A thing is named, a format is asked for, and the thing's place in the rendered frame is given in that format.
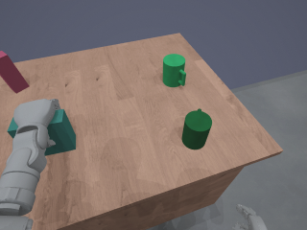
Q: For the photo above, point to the left robot forearm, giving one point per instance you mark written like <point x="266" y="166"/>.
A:
<point x="19" y="179"/>

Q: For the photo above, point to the sponge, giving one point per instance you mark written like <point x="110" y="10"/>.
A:
<point x="59" y="130"/>

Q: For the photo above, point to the right robot hand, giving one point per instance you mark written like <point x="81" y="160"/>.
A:
<point x="254" y="222"/>

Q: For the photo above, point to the left robot upper arm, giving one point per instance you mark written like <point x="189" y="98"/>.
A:
<point x="16" y="223"/>

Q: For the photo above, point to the table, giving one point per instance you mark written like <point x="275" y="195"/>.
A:
<point x="130" y="169"/>

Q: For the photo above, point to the left robot hand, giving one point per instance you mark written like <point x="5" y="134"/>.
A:
<point x="39" y="111"/>

